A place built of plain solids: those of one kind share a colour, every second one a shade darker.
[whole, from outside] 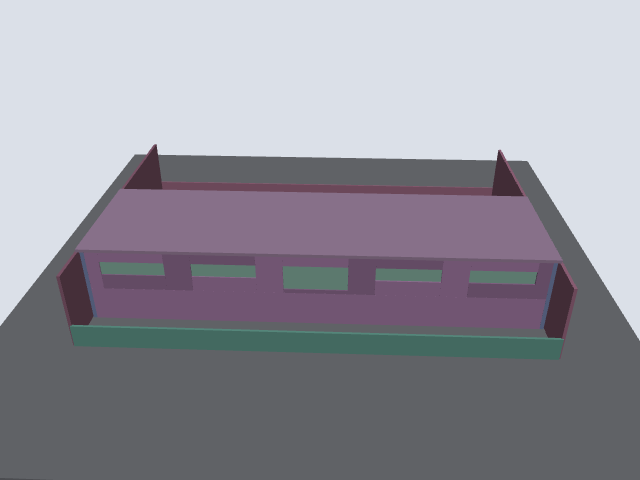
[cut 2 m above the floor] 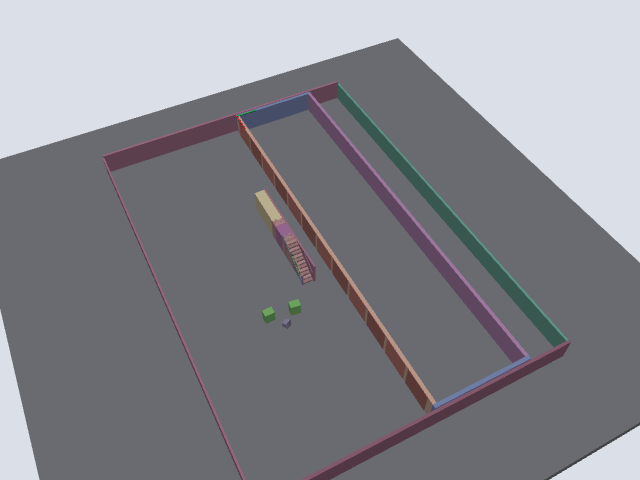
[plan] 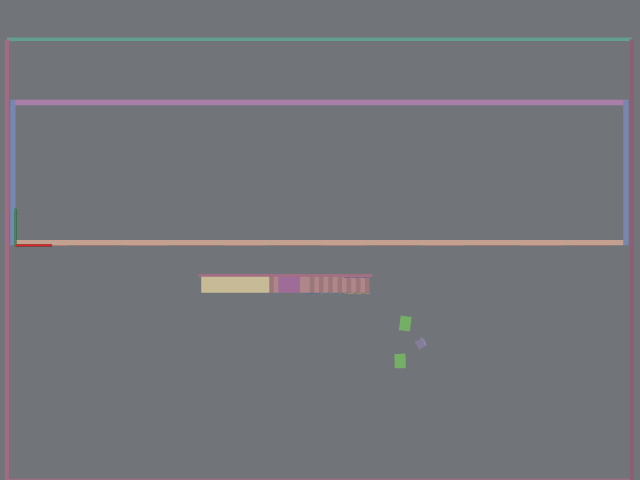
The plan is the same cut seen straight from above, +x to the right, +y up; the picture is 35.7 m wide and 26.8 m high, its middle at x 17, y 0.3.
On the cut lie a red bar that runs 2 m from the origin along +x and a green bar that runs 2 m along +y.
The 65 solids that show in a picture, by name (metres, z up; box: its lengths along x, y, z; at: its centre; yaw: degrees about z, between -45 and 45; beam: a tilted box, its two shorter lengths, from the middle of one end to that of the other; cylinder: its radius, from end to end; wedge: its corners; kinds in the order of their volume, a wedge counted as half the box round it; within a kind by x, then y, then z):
{
 "roof_1": {"box": [34.93, 10.28, 0.25], "at": [16.97, 3.19, 6.12]},
 "site_fence_1": {"box": [0.24, 24.62, 6.05], "at": [-0.48, -0.8, 2.98]},
 "site_fence_2": {"box": [34.89, 0.15, 1.85], "at": [16.97, -13.11, 0.88]},
 "site_fence_3": {"box": [0.24, 24.62, 6.05], "at": [34.41, -0.8, 2.98]},
 "back_1": {"box": [1.0, 0.3, 3.25], "at": [0.5, 7.98, 4.38]},
 "back_2": {"box": [4.79, 0.3, 1.25], "at": [3.39, 7.98, 3.38]},
 "back_3": {"box": [4.79, 0.3, 0.9], "at": [3.39, 7.98, 5.55]},
 "back_4": {"box": [2.0, 0.3, 3.25], "at": [6.79, 7.98, 4.38]},
 "back_5": {"box": [4.79, 0.3, 1.25], "at": [10.18, 7.98, 3.38]},
 "back_6": {"box": [4.79, 0.3, 0.9], "at": [10.18, 7.98, 5.55]},
 "back_7": {"box": [2.0, 0.3, 3.25], "at": [13.57, 7.98, 4.38]},
 "back_8": {"box": [33.93, 0.3, 2.8], "at": [16.97, 7.98, 1.35]},
 "back_9": {"box": [4.79, 0.3, 0.34], "at": [16.97, 7.98, 2.92]},
 "back_10": {"box": [4.79, 0.3, 0.9], "at": [16.97, 7.98, 5.55]},
 "back_11": {"box": [2.0, 0.3, 3.25], "at": [20.36, 7.98, 4.38]},
 "back_12": {"box": [4.79, 0.3, 1.25], "at": [23.75, 7.98, 3.38]},
 "back_13": {"box": [4.79, 0.3, 0.9], "at": [23.75, 7.98, 5.55]},
 "back_14": {"box": [2.0, 0.3, 3.25], "at": [27.15, 7.98, 4.38]},
 "back_15": {"box": [4.79, 0.3, 1.25], "at": [30.54, 7.98, 3.38]},
 "back_16": {"box": [4.79, 0.3, 0.9], "at": [30.54, 7.98, 5.55]},
 "back_17": {"box": [1.0, 0.3, 3.25], "at": [33.43, 7.98, 4.38]},
 "gable_1": {"box": [0.3, 8.13, 6.05], "at": [-0.15, 4.06, 2.98]},
 "gable_2": {"box": [0.3, 8.13, 6.05], "at": [34.08, 4.06, 2.98]},
 "face_1": {"box": [33.93, 0.3, 2.8], "at": [16.97, 0.15, 1.35]},
 "step_1": {"box": [0.56, 0.9, 2.88], "at": [14.14, -2.2, 1.39]},
 "step_2": {"box": [0.77, 0.9, 2.72], "at": [14.29, -2.2, 1.31]},
 "step_3": {"box": [0.56, 0.9, 2.38], "at": [16.15, -2.2, 1.14]},
 "step_4": {"box": [0.77, 0.9, 2.22], "at": [16.3, -2.2, 1.06]},
 "step_5": {"box": [0.77, 0.9, 2.05], "at": [16.56, -2.2, 0.97]},
 "step_6": {"box": [0.77, 0.9, 1.88], "at": [16.82, -2.2, 0.89]},
 "step_7": {"box": [0.77, 0.9, 1.72], "at": [17.07, -2.2, 0.81]},
 "step_8": {"box": [0.77, 0.9, 1.55], "at": [17.33, -2.2, 0.72]},
 "step_9": {"box": [0.77, 0.9, 1.38], "at": [17.59, -2.2, 0.64]},
 "step_10": {"box": [0.77, 0.9, 1.22], "at": [17.84, -2.2, 0.56]},
 "step_11": {"box": [0.77, 0.9, 1.05], "at": [18.1, -2.2, 0.47]},
 "step_12": {"box": [0.77, 0.9, 0.88], "at": [18.36, -2.2, 0.39]},
 "step_13": {"box": [0.77, 0.9, 0.72], "at": [18.61, -2.2, 0.31]},
 "step_14": {"box": [0.77, 0.9, 0.55], "at": [18.87, -2.2, 0.23]},
 "step_15": {"box": [0.77, 0.9, 0.38], "at": [19.13, -2.2, 0.14]},
 "step_16": {"box": [0.77, 0.9, 0.22], "at": [19.38, -2.2, 0.06]},
 "site_backwall_1": {"box": [34.89, 0.2, 1.85], "at": [16.97, 11.51, 0.88]},
 "head_1": {"box": [3.8, 0.9, 3.05], "at": [12.26, -2.2, 1.48]},
 "floor_1": {"box": [2.01, 0.9, 2.55], "at": [15.17, -2.2, 1.23]},
 "spine_1": {"box": [9.71, 0.15, 2.82], "at": [15.07, -1.67, 1.36]},
 "glazing_1": {"box": [4.79, 0.07, 1.1], "at": [3.39, 7.98, 4.55]},
 "glazing_2": {"box": [4.79, 0.09, 1.1], "at": [10.18, 7.98, 4.55]},
 "glazing_3": {"box": [4.79, 0.16, 2.01], "at": [16.97, 7.98, 4.09]},
 "glazing_4": {"box": [4.79, 0.14, 1.1], "at": [23.75, 7.98, 4.55]},
 "glazing_5": {"box": [4.79, 0.14, 1.1], "at": [30.54, 7.98, 4.55]},
 "lockupdoor_1": {"box": [2.42, 0.033, 2.15], "at": [1.79, -0.02, 1.02]},
 "lockupdoor_2": {"box": [2.42, 0.033, 2.15], "at": [4.55, -0.02, 1.02]},
 "lockupdoor_3": {"box": [2.42, 0.033, 2.15], "at": [7.31, -0.02, 1.02]},
 "lockupdoor_4": {"box": [2.42, 0.033, 2.15], "at": [10.07, -0.02, 1.02]},
 "lockupdoor_5": {"box": [2.42, 0.033, 2.15], "at": [12.83, -0.02, 1.02]},
 "lockupdoor_6": {"box": [2.42, 0.033, 2.15], "at": [15.59, -0.02, 1.02]},
 "lockupdoor_7": {"box": [2.42, 0.033, 2.15], "at": [18.35, -0.02, 1.02]},
 "lockupdoor_8": {"box": [2.42, 0.033, 2.15], "at": [21.11, -0.02, 1.02]},
 "lockupdoor_9": {"box": [2.42, 0.033, 2.15], "at": [23.87, -0.02, 1.02]},
 "lockupdoor_10": {"box": [2.42, 0.033, 2.15], "at": [26.63, -0.02, 1.02]},
 "lockupdoor_11": {"box": [2.42, 0.033, 2.15], "at": [29.38, -0.02, 1.02]},
 "lockupdoor_12": {"box": [2.42, 0.033, 2.15], "at": [32.14, -0.02, 1.02]},
 "foot_bin_1": {"box": [0.62, 0.81, 1.07], "at": [21.48, -6.46, 0.48], "yaw": 0.9},
 "foot_bin_2": {"box": [0.62, 0.82, 1.09], "at": [21.76, -4.36, 0.5], "yaw": -7.9},
 "guard_string_1": {"wedge": [[16.17, -2.71, 2.31], [16.17, -2.71, 2.53], [16.17, -2.67, 2.31], [16.17, -2.67, 2.53], [19.77, -2.71, -0.02], [19.77, -2.71, 0.2], [19.77, -2.67, -0.02], [19.77, -2.67, 0.2]]},
 "foot_chair_1": {"box": [0.45, 0.5, 0.49], "at": [22.61, -5.5, 0.2], "yaw": 29.9}
}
